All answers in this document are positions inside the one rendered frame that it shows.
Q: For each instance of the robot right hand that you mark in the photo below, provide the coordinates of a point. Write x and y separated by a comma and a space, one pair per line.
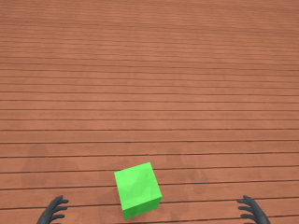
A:
258, 215

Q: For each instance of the carton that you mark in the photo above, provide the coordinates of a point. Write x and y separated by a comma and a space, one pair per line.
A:
138, 189

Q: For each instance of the robot left hand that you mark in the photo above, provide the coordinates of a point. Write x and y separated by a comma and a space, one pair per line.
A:
48, 215

